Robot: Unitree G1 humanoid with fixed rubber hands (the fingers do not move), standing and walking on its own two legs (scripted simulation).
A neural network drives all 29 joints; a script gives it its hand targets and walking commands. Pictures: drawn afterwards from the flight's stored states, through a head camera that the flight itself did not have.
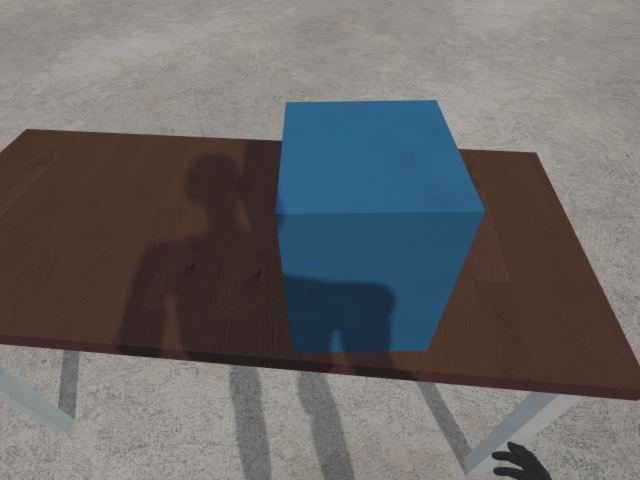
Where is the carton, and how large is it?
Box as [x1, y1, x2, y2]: [275, 100, 484, 352]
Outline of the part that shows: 436,100 286,102 275,214 293,352 427,349 484,212 484,209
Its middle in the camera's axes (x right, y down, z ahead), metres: +0.06 -0.01 +0.56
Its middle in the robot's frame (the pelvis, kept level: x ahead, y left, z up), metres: +0.44 -0.02 +0.07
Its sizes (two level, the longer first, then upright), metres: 0.220 0.204 0.290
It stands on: a table, 0.69 m high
